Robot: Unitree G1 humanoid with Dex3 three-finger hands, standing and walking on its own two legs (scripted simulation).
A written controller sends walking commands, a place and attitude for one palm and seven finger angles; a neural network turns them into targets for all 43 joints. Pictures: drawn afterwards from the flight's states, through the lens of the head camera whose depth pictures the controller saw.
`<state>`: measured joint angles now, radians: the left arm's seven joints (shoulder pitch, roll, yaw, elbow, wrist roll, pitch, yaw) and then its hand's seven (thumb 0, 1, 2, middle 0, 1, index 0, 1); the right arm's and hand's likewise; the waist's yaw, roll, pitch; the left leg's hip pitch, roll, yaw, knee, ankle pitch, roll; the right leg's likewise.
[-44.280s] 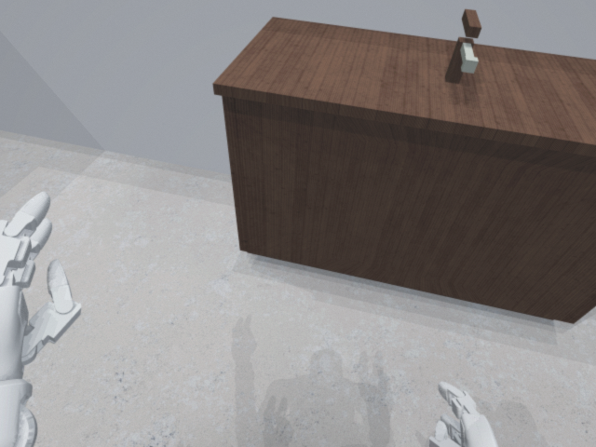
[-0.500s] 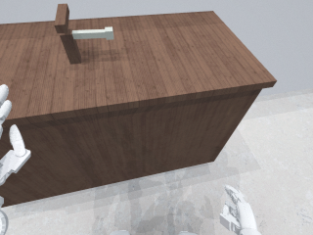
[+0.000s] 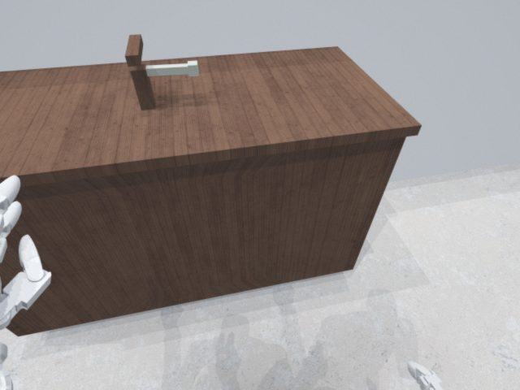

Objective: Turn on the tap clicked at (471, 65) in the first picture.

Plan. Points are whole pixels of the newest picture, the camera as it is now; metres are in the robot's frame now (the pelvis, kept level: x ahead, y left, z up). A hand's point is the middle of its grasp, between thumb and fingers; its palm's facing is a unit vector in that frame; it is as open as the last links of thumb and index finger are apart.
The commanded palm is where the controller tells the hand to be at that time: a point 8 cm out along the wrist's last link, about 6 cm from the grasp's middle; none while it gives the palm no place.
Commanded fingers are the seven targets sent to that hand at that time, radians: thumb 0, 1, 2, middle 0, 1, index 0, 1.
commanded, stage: stop stepping back and stand still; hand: left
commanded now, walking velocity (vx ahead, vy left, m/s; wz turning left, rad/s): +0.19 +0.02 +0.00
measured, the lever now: (193, 68) +0.81 +0.19 +0.14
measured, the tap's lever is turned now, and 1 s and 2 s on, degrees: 86 86 86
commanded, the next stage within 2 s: stand and check the lever's angle in 0.64 s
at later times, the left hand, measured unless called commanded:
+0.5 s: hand (74, 309) +0.17 +0.20 +0.16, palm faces +0.43 -0.82 -0.39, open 7.4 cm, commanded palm +0.12 +0.25 +0.19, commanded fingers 0.00 0.90 0.90 -0.20 -0.30 -0.20 -0.30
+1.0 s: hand (61, 281) +0.20 +0.23 +0.17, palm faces +0.38 -0.84 -0.38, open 7.4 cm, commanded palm +0.15 +0.27 +0.19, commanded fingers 0.00 0.90 0.90 -0.20 -0.30 -0.20 -0.30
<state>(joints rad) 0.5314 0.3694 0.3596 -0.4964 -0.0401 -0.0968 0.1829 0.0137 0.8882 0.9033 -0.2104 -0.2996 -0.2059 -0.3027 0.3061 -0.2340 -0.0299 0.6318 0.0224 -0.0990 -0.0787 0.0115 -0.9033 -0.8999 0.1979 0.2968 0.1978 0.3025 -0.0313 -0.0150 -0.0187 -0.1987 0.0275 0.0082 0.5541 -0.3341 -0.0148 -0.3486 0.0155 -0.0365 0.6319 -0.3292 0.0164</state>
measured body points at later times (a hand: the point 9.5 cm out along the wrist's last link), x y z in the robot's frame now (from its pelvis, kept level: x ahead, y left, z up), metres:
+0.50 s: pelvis -0.04 -0.04 +0.00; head -0.03 -0.06 +0.45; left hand +0.14 +0.25 +0.18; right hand +0.13 -0.26 -0.11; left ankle -0.03 +0.11 -0.70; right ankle +0.00 -0.12 -0.73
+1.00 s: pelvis -0.02 -0.01 +0.01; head +0.00 -0.01 +0.46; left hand +0.18 +0.27 +0.19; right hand +0.16 -0.24 -0.07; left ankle +0.00 +0.11 -0.73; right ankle +0.00 -0.12 -0.73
